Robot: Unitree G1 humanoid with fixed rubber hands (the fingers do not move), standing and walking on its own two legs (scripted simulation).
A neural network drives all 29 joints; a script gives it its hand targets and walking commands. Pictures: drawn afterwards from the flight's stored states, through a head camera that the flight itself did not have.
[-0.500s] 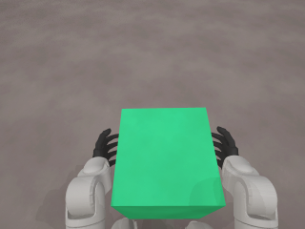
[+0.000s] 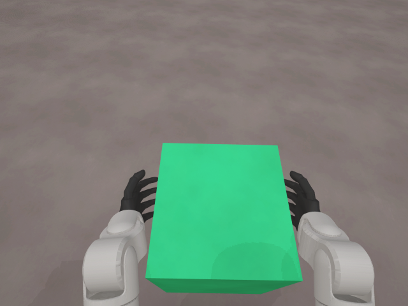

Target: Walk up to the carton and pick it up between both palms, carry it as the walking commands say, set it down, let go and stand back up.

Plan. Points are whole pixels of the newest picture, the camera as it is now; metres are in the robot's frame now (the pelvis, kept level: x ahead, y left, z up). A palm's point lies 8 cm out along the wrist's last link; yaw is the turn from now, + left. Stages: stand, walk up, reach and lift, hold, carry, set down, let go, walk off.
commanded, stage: carry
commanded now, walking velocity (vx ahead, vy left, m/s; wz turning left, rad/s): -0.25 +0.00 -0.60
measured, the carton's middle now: (216, 226) +0.26 +0.01 +0.03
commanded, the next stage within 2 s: none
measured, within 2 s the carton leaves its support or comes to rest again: neither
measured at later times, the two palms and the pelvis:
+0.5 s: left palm out of the picture +0.10 +0.06 +0.09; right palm out of the picture +0.03 -0.22 +0.10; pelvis -0.17 -0.02 +0.00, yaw -16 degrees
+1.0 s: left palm out of the picture -0.07 -0.01 +0.06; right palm out of the picture -0.25 -0.24 +0.06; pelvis -0.35 +0.03 -0.01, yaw -36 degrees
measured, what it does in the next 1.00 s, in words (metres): walks backwards, turning right: right foot, then left foot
